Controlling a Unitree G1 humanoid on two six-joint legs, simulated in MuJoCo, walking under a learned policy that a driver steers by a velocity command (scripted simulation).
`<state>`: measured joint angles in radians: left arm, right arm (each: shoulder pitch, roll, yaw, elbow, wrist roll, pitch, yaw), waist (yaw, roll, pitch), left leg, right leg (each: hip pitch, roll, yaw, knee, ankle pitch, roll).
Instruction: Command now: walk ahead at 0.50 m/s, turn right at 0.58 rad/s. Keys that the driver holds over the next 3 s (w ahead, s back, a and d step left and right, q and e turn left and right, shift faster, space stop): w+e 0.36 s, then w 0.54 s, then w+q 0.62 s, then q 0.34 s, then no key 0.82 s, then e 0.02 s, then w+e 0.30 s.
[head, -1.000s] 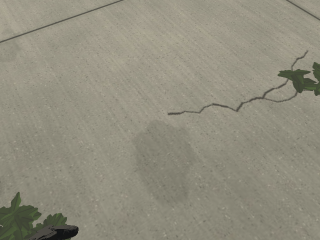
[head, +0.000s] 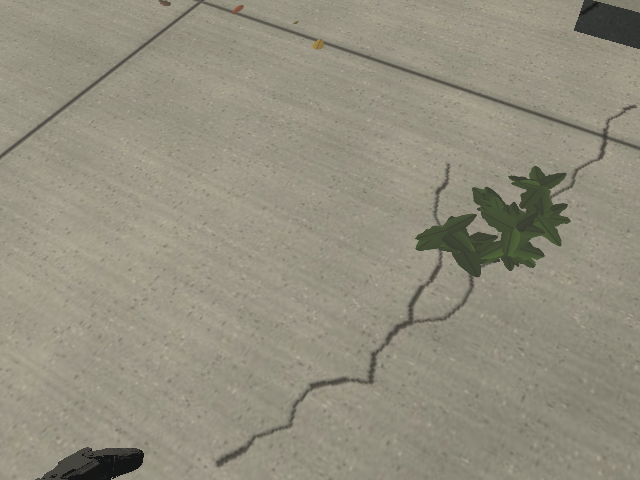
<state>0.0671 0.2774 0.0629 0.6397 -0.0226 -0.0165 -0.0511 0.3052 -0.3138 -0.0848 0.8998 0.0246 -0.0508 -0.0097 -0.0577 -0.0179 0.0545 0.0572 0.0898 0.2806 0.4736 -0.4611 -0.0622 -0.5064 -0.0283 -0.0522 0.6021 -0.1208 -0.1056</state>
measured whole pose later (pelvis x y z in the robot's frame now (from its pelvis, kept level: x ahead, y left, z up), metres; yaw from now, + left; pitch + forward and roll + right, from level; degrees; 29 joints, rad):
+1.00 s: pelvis +0.54 -0.11 +0.01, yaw -17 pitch +2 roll +2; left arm 0.02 0.26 0.03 0.63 -0.01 -0.09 -0.03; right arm 0.42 -0.30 -0.05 0.89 0.02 -0.05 0.01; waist -0.10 -0.01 0.02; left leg 0.00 0.00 -0.01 0.41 -0.42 -0.01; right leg -0.46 -0.02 0.00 0.49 -0.07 -0.06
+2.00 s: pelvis +1.00 -0.17 +0.01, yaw +15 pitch +2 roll +0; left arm 0.10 0.28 0.04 0.73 0.02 -0.06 0.00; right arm 0.22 -0.31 -0.08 0.68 0.01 0.03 -0.03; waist -0.03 -0.01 0.02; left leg -0.25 -0.13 -0.18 0.59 -0.36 0.05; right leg -0.42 0.02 0.06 0.51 -0.10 0.03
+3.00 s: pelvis +1.11 -0.16 +0.01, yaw +10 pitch +0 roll +1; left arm 0.15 0.30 0.06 0.92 -0.03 -0.04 -0.04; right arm 0.34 -0.30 -0.08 0.88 0.02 -0.04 -0.03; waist -0.03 0.03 0.02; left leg -0.02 0.07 0.06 0.44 -0.42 -0.05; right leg -0.40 -0.04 -0.06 0.67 -0.29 -0.05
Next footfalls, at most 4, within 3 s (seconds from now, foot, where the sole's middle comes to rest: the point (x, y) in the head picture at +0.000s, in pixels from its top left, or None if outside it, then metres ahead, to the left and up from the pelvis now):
0.48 left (299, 467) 0.48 0.06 -0.75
1.00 right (447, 375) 0.65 -0.26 -0.75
1.52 left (346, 259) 0.98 -0.07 -0.75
1.98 right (407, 203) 1.15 -0.25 -0.75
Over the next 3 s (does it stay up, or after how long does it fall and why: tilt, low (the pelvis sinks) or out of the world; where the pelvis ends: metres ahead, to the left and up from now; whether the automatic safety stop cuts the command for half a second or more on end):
stays up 1.11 -0.16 0.01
